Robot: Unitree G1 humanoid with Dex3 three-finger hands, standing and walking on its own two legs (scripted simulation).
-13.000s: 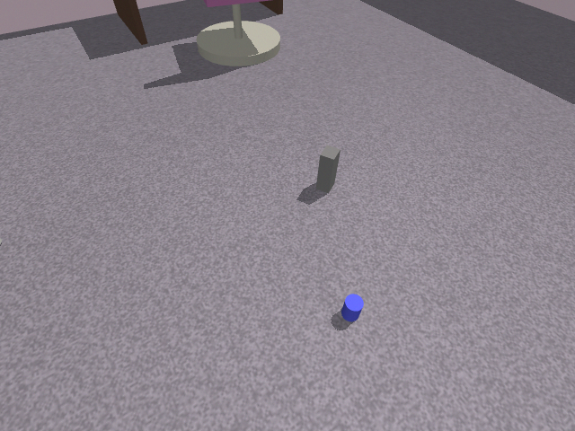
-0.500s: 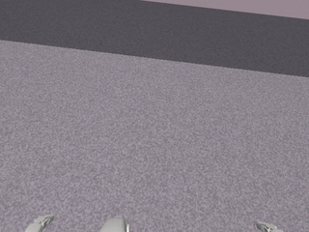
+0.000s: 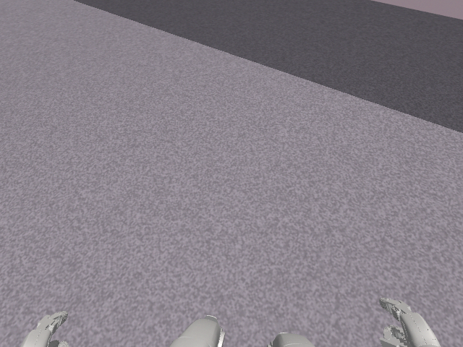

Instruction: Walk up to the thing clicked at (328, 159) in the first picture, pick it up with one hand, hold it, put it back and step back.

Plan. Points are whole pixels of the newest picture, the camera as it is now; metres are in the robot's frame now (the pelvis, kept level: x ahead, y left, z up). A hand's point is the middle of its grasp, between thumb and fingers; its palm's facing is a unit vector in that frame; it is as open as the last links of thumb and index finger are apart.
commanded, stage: walk up
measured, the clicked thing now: out of the picture +0.74 +1.33 -0.64
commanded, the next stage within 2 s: none
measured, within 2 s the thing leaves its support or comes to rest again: neither
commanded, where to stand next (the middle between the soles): +0.07 +0.05 m, yaw +53 degrees
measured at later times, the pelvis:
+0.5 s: pelvis +0.02 +0.02 +0.00, yaw +25 degrees
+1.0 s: pelvis +0.05 +0.00 +0.01, yaw +42 degrees
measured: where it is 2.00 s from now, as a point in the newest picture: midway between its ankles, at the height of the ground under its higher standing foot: outside the picture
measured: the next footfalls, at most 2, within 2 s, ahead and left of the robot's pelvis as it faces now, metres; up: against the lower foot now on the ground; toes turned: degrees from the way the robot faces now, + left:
left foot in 0.40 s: +0.01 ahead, +0.14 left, +0.00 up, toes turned +23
right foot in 0.76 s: +0.19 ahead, -0.04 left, +0.00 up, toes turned +31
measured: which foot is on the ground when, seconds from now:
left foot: up 0.00-0.38, down 0.40-0.78, up 0.80-1.00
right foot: down 0.00-0.42, up 0.44-0.74, down 0.76-1.00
